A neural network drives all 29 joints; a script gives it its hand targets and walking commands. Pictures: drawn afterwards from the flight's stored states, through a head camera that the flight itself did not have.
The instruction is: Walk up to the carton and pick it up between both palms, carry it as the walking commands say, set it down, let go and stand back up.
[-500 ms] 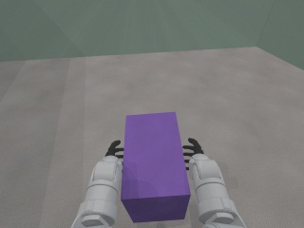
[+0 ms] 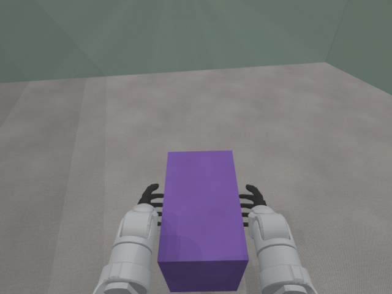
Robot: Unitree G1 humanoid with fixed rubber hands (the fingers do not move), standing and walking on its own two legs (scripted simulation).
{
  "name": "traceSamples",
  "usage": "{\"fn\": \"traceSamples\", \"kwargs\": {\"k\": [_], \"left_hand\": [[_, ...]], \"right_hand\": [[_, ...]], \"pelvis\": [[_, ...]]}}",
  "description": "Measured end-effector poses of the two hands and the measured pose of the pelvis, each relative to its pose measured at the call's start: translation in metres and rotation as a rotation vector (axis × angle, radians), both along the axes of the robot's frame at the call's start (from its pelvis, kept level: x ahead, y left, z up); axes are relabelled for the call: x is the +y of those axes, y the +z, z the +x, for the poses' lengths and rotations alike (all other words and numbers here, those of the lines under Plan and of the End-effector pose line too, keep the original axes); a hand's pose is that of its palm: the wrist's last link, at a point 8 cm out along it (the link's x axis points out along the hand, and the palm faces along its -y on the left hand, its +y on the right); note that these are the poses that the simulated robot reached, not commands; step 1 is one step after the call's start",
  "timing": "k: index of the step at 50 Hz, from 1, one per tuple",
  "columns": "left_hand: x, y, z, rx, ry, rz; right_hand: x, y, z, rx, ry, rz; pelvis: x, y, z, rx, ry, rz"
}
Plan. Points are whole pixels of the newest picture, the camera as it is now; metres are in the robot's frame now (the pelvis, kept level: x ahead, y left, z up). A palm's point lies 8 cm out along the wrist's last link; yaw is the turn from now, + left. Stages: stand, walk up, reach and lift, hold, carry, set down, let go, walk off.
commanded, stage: reach and lift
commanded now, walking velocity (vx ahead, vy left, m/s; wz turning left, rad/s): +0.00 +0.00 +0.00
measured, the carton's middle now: (201, 220) +0.33 +0.00 -0.03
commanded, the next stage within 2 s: hold in 0.08 s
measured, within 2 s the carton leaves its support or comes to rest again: neither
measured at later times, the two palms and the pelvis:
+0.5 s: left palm (138, 216) +0.28 +0.14 +0.04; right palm (252, 213) +0.29 -0.11 +0.05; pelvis -0.01 +0.01 +0.00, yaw +1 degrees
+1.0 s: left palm (140, 218) +0.28 +0.13 +0.04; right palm (259, 220) +0.28 -0.12 +0.05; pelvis +0.00 +0.00 +0.00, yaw +1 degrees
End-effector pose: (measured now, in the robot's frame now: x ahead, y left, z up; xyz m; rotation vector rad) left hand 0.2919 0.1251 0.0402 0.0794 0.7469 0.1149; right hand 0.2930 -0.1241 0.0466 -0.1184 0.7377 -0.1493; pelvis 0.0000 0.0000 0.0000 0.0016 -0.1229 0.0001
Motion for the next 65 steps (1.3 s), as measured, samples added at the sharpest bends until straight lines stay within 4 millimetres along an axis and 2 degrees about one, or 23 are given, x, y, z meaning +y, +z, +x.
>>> {"fn": "traceSamples", "kwargs": {"k": [14, 23, 28, 34, 42, 46, 54, 58, 65], "left_hand": [[0.008, 0.003, -0.013, 0.001, 0.035, 0.015], [0.013, 0.003, -0.009, -0.011, 0.071, 0.0], [0.011, -0.002, -0.005, 0.009, 0.051, 0.01], [0.006, 0.005, 0.002, 0.007, 0.0, 0.032], [0.004, 0.011, -0.001, -0.017, -0.027, 0.012], [0.005, 0.008, -0.007, -0.019, -0.023, 0.017], [0.007, 0.001, -0.018, 0.013, 0.01, 0.009], [0.007, -0.001, -0.018, 0.008, 0.04, 0.026], [0.007, 0.0, -0.013, -0.006, 0.065, 0.006]], "right_hand": [[0.01, 0.001, -0.006, 0.0, 0.012, 0.008], [0.017, 0.008, 0.0, -0.018, 0.001, 0.003], [0.015, 0.003, 0.001, 0.003, -0.003, -0.012], [0.007, -0.004, -0.003, 0.007, -0.01, 0.031], [0.001, 0.001, -0.008, -0.007, 0.018, 0.034], [0.001, 0.003, -0.011, -0.009, 0.034, 0.037], [0.005, -0.006, -0.014, 0.023, 0.043, 0.033], [0.008, -0.007, -0.014, 0.016, 0.024, 0.012], [0.011, 0.003, -0.007, -0.002, -0.001, -0.006]], "pelvis": [[0.001, -0.003, -0.012, -0.014, 0.014, 0.001], [0.004, -0.004, -0.012, 0.004, 0.019, -0.002], [0.008, -0.003, -0.007, 0.003, 0.019, -0.003], [0.012, -0.001, -0.001, 0.008, 0.012, -0.005], [0.007, 0.0, 0.003, -0.006, 0.006, -0.002], [0.004, 0.0, 0.001, -0.016, 0.006, -0.002], [0.0, -0.002, -0.011, -0.02, 0.017, 0.0], [-0.001, -0.004, -0.017, -0.012, 0.022, 0.001], [0.001, -0.005, -0.015, 0.004, 0.024, 0.0]]}}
